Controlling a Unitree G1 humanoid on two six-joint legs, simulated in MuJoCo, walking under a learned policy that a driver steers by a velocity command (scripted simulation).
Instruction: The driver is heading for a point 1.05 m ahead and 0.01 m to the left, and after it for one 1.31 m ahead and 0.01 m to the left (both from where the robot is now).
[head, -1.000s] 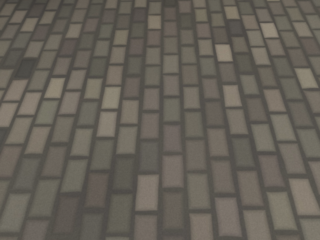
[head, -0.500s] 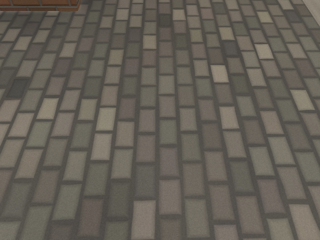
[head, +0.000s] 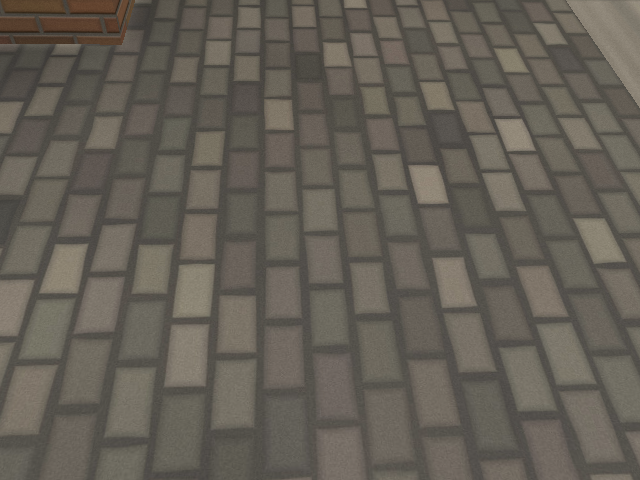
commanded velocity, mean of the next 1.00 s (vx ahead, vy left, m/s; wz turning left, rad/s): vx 0.12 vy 0.00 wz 0.00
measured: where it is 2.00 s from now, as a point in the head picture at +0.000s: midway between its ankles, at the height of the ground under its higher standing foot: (286, 417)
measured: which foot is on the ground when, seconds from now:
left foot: down 0.00-0.20, up 0.22-0.54, down 0.56-1.00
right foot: up 0.00-0.18, down 0.20-1.00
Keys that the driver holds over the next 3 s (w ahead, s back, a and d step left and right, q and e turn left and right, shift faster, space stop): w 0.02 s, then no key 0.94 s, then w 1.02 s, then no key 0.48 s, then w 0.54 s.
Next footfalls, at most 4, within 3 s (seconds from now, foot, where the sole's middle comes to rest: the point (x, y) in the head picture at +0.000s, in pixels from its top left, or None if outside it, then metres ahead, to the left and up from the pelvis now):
0.20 right None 0.31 -0.14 -0.79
0.56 left None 0.28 0.10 -0.79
1.34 left None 0.42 0.12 -0.79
1.86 right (332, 362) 0.80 -0.08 -0.79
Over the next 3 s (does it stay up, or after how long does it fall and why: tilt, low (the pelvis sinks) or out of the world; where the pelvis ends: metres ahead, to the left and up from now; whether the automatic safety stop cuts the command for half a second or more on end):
stays up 1.03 0.08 -0.02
